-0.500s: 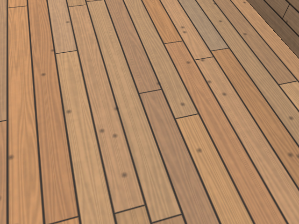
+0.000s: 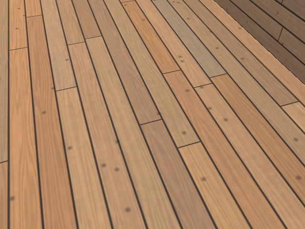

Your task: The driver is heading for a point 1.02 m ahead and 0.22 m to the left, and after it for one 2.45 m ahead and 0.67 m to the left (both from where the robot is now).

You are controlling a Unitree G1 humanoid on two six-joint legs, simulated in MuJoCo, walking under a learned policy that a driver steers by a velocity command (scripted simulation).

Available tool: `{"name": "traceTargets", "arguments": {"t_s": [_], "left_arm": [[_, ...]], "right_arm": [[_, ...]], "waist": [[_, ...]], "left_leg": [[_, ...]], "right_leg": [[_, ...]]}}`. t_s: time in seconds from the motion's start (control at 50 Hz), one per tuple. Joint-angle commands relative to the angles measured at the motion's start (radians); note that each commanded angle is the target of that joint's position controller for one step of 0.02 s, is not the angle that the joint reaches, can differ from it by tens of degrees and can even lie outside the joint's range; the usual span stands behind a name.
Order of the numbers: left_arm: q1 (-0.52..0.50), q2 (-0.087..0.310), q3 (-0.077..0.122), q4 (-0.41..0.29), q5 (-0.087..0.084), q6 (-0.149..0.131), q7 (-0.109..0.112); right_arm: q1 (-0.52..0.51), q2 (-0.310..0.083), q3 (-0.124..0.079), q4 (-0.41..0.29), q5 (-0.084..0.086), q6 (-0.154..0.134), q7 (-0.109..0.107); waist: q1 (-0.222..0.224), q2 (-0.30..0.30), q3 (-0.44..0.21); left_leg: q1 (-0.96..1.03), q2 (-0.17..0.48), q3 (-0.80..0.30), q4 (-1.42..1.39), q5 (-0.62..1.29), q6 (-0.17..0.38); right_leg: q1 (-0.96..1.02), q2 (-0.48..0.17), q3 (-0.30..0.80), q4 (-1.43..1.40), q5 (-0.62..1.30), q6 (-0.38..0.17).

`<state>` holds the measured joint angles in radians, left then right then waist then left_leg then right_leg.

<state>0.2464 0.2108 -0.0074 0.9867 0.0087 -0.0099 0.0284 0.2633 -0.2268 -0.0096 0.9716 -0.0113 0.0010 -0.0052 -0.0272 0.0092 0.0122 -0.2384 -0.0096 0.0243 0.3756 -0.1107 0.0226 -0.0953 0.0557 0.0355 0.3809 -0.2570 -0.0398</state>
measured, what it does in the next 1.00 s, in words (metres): walks ahead: right foot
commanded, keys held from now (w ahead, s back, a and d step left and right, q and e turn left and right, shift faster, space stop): no key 0.20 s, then w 0.76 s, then no key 0.04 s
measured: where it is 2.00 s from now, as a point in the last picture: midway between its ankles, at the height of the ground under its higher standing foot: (151, 204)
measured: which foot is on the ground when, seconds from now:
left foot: down 0.00-1.00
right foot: down 0.00-0.50, up 0.52-0.98, down 1.00-1.00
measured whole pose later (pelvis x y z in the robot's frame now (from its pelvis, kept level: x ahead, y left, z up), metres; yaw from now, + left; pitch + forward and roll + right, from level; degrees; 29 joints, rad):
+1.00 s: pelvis +0.34 +0.04 -0.03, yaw +1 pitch +0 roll +0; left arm -0.01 0.18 0.03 0.90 0.03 -0.07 -0.01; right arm 0.49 -0.16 -0.01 1.12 -0.02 -0.09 -0.02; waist -0.04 0.00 0.07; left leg 0.14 -0.05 0.06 0.42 -0.48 0.06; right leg -0.46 0.03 -0.12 0.52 -0.07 -0.14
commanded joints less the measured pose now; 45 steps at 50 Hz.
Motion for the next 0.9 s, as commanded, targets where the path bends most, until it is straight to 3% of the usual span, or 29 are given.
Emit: {"name": "traceTargets", "arguments": {"t_s": [0.02, 0.2, 0.22, 0.26, 0.28, 0.32, 0.36, 0.42, 0.46, 0.48, 0.5, 0.52, 0.54, 0.56, 0.58, 0.6, 0.64, 0.68, 0.78, 0.84, 0.9], "left_arm": [[0.042, 0.107, 0.021, 0.001, -0.002, -0.009, 0.006], [0.066, 0.080, 0.011, 0.071, -0.002, -0.009, 0.013], [0.084, 0.078, 0.011, 0.081, -0.001, -0.009, 0.013], [0.105, 0.113, 0.026, 0.089, 0.003, -0.002, 0.012], [0.121, 0.130, 0.034, 0.089, 0.004, 0.003, 0.010], [0.171, 0.154, 0.049, 0.100, 0.003, 0.001, 0.010], [0.197, 0.144, 0.056, 0.109, 0.011, -0.015, 0.008], [0.203, 0.146, 0.066, 0.114, 0.016, -0.043, 0.003], [0.159, 0.147, 0.070, 0.106, 0.008, -0.051, -0.001], [0.119, 0.142, 0.069, 0.094, 0.002, -0.054, -0.004], [0.106, 0.120, 0.061, 0.084, 0.004, -0.063, -0.010], [0.087, 0.048, 0.039, 0.038, -0.002, -0.072, -0.021], [0.075, 0.080, 0.051, 0.017, 0.018, -0.071, -0.026], [0.041, 0.100, 0.059, 0.014, 0.029, -0.065, -0.030], [0.032, 0.073, 0.053, 0.018, 0.024, -0.068, -0.042], [0.041, 0.054, 0.051, 0.024, 0.019, -0.071, -0.049], [0.062, 0.047, 0.053, 0.032, 0.031, -0.058, -0.056], [0.033, 0.054, 0.058, 0.018, 0.029, -0.045, -0.059], [-0.195, 0.033, 0.048, -0.073, 0.021, -0.035, -0.063], [-0.295, 0.018, 0.037, -0.114, 0.011, -0.037, -0.064], [-0.306, 0.037, 0.041, -0.136, 0.009, -0.041, -0.056]], "right_arm": [[0.015, -0.085, -0.015, -0.002, 0.000, -0.010, -0.008], [0.034, -0.068, -0.010, 0.075, 0.001, -0.005, -0.020], [0.041, -0.064, -0.009, 0.084, 0.000, -0.003, -0.020], [0.028, -0.075, -0.018, 0.081, -0.005, 0.004, -0.016], [0.007, -0.073, -0.020, 0.072, -0.011, 0.006, -0.011], [-0.059, -0.038, -0.015, 0.035, -0.025, -0.002, 0.002], [-0.104, -0.047, -0.021, 0.001, -0.027, -0.024, 0.009], [-0.120, -0.069, -0.036, -0.032, -0.012, -0.058, 0.022], [-0.046, -0.049, -0.040, -0.020, -0.001, -0.068, 0.027], [0.066, -0.040, -0.047, 0.019, 0.003, -0.070, 0.025], [0.207, -0.081, -0.068, 0.067, 0.000, -0.075, 0.016], [0.366, -0.197, -0.098, 0.089, -0.014, -0.079, 0.002], [0.416, -0.207, -0.097, 0.125, -0.009, -0.065, 0.006], [0.283, -0.148, -0.079, 0.090, -0.011, -0.057, 0.005], [0.175, -0.112, -0.069, 0.050, -0.011, -0.062, 0.010], [0.119, -0.098, -0.061, 0.032, -0.010, -0.070, 0.011], [0.121, -0.064, -0.045, 0.042, -0.005, -0.086, 0.007], [0.184, -0.063, -0.039, 0.071, -0.003, -0.098, 0.003], [0.249, -0.054, -0.024, 0.097, -0.004, -0.101, -0.001], [0.272, -0.056, -0.020, 0.107, -0.004, -0.104, -0.007], [0.269, -0.071, -0.024, 0.117, -0.007, -0.106, -0.013]], "waist": [[0.012, 0.000, 0.036], [0.011, -0.007, 0.029], [0.015, -0.012, 0.012], [0.024, -0.059, 0.048], [0.038, -0.092, 0.095], [0.067, -0.151, 0.198], [0.078, -0.145, 0.225], [0.064, -0.120, 0.185], [0.008, -0.114, 0.147], [-0.051, -0.089, 0.115], [-0.107, -0.006, 0.050], [-0.160, 0.245, -0.036], [-0.133, 0.292, -0.034], [-0.059, 0.114, 0.062], [-0.023, 0.034, 0.108], [0.009, 0.015, 0.111], [0.035, 0.040, 0.093], [0.036, 0.053, 0.085], [0.004, 0.060, 0.126], [-0.016, 0.072, 0.136], [0.002, 0.075, 0.127]], "left_leg": [[0.076, 0.092, -0.118, -0.048, 0.011, 0.010], [0.101, 0.099, -0.118, -0.030, 0.069, 0.020], [0.106, 0.086, -0.109, -0.025, -0.013, 0.023], [0.040, 0.025, -0.060, 0.058, -0.268, 0.039], [-0.047, -0.001, -0.037, 0.114, -0.354, 0.043], [-0.225, -0.018, 0.033, 0.248, -0.319, 0.041], [-0.333, 0.034, 0.015, 0.344, -0.298, 0.051], [-0.350, 0.054, 0.018, 0.309, -0.298, 0.055], [-0.143, 0.017, 0.063, 0.185, -0.200, 0.058], [0.075, -0.026, 0.088, 0.099, -0.143, 0.060], [0.316, -0.007, 0.018, 0.060, -0.151, 0.073], [0.483, 0.261, -0.389, -0.127, -0.422, 0.151], [0.466, 0.391, -0.680, -0.239, -0.476, 0.217], [0.355, 0.377, -0.591, -0.217, -0.529, 0.206], [0.256, 0.339, -0.496, -0.227, -0.454, 0.188], [0.203, 0.296, -0.400, -0.244, -0.345, 0.168], [0.181, 0.235, -0.263, -0.251, -0.131, 0.146], [0.214, 0.217, -0.190, -0.239, 0.071, 0.148], [0.211, 0.180, -0.087, -0.245, 0.315, 0.155], [0.209, 0.175, -0.055, -0.248, 0.395, 0.148], [0.276, 0.210, -0.047, -0.213, 0.542, 0.147]], "right_leg": [[-0.112, -0.132, 0.120, -0.105, 0.051, -0.037], [-0.084, -0.130, 0.100, -0.092, 0.136, -0.033], [-0.078, -0.124, 0.100, -0.104, 0.042, -0.038], [-0.108, -0.119, 0.135, -0.122, -0.261, -0.078], [-0.118, -0.150, 0.195, -0.158, -0.409, -0.109], [-0.085, -0.274, 0.344, -0.250, -0.535, -0.181], [-0.021, -0.343, 0.402, -0.267, -0.409, -0.225], [0.088, -0.328, 0.319, -0.213, -0.120, -0.215], [-0.002, -0.281, 0.221, -0.148, 0.017, -0.174], [-0.121, -0.234, 0.157, -0.072, 0.079, -0.141], [-0.252, -0.168, 0.080, 0.103, 0.165, -0.106], [-0.441, -0.033, -0.065, 0.458, 0.008, -0.043], [-0.571, 0.026, -0.047, 0.672, -0.285, -0.043], [-0.609, -0.063, 0.012, 0.780, -0.214, -0.066], [-0.594, -0.102, 0.019, 0.783, -0.102, -0.072], [-0.557, -0.129, 0.012, 0.751, -0.031, -0.068], [-0.513, -0.142, -0.018, 0.715, 0.026, -0.045], [-0.548, -0.137, -0.051, 0.697, 0.054, -0.027], [-0.608, -0.119, -0.117, 0.485, 0.155, 0.006], [-0.524, -0.085, -0.155, 0.300, 0.222, -0.005], [-0.451, -0.062, -0.159, 0.213, 0.216, -0.049]]}}
Velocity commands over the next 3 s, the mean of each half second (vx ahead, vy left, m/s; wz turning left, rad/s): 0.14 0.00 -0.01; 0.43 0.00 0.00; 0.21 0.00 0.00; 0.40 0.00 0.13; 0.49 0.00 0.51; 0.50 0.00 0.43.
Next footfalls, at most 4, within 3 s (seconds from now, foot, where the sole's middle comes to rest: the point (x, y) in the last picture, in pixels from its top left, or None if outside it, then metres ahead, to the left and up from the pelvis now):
1.00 right None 0.51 -0.03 -0.78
1.48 left None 0.55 0.14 -0.78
1.92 right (171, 175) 0.81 -0.08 -0.78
2.46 left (125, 139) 1.04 0.16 -0.78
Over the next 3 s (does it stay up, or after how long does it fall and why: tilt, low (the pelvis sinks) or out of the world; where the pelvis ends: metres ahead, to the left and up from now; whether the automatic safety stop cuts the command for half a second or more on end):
stays up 1.21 0.17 -0.02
